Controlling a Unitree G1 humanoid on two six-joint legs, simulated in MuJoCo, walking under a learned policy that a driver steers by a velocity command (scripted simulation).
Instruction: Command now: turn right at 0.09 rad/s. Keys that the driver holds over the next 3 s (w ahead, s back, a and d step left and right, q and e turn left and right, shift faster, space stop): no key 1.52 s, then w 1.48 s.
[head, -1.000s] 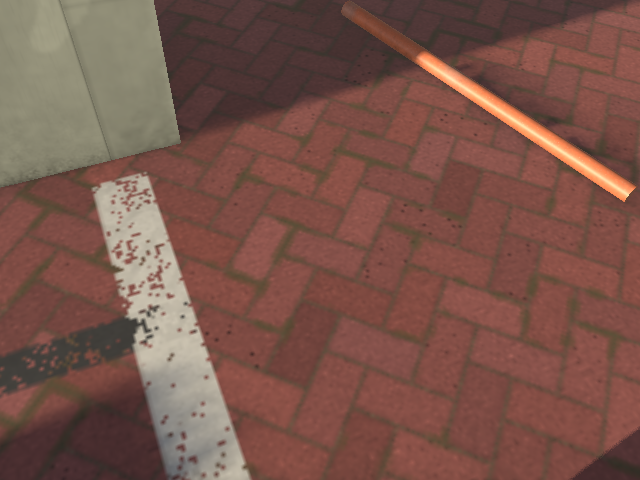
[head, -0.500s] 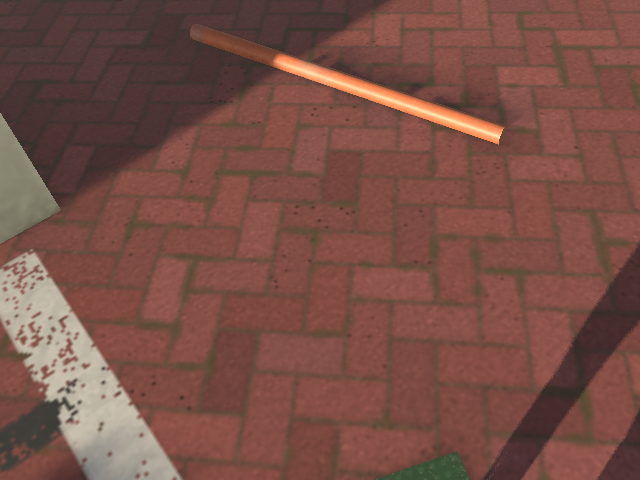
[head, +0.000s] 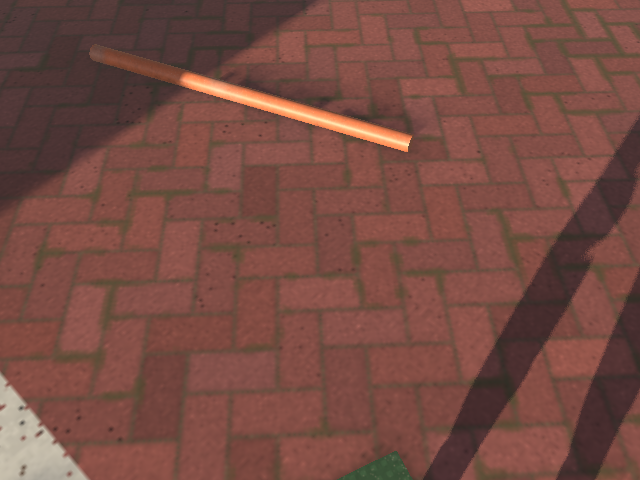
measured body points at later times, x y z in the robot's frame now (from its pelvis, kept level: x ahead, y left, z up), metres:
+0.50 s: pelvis -0.01 -0.03 +0.00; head -0.01 -0.04 +0.45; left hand +0.10 +0.21 -0.12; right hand +0.06 -0.30 -0.14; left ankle +0.01 +0.13 -0.74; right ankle -0.02 -0.14 -0.74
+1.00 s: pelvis -0.01 -0.03 +0.00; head +0.00 -0.03 +0.45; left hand +0.03 +0.22 -0.15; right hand +0.01 -0.28 -0.15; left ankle +0.01 +0.13 -0.74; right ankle -0.02 -0.14 -0.74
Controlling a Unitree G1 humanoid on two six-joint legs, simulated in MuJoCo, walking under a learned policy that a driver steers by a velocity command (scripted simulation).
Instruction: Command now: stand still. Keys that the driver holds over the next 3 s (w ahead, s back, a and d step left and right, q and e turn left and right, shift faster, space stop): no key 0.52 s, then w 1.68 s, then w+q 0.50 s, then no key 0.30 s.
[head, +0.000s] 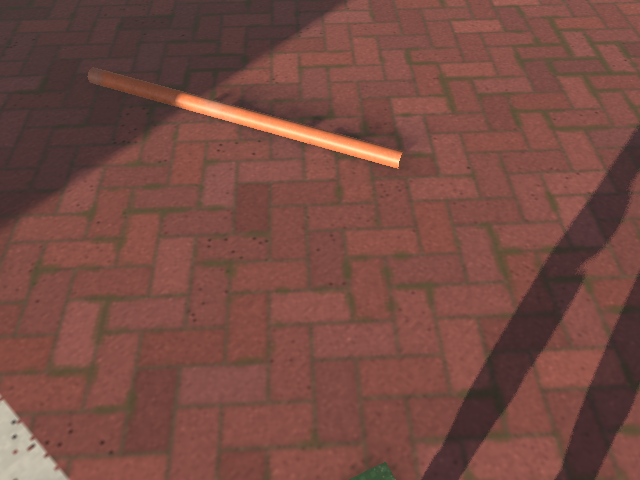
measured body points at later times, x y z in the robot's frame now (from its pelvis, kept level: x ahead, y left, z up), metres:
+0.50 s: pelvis +0.00 +0.00 +0.00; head +0.01 +0.00 +0.45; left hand +0.00 +0.24 -0.16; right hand +0.01 -0.24 -0.16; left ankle +0.02 +0.16 -0.74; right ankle +0.00 -0.12 -0.74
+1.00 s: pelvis +0.10 +0.06 +0.01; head +0.10 +0.07 +0.46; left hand +0.23 +0.31 -0.12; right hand -0.01 -0.16 -0.13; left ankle +0.01 +0.14 -0.74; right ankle +0.17 -0.11 -0.65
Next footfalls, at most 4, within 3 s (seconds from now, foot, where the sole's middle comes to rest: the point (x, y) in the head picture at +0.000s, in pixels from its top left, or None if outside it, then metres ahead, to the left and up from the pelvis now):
1.26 right None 0.44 -0.08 -0.77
1.80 left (257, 382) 0.74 0.17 -0.78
2.34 right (344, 269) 1.07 -0.05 -0.78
2.88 left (235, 214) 1.28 0.26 -0.78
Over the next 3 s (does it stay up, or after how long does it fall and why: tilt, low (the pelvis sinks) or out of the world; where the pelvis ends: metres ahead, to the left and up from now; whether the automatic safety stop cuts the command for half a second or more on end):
stays up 1.18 0.14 -0.02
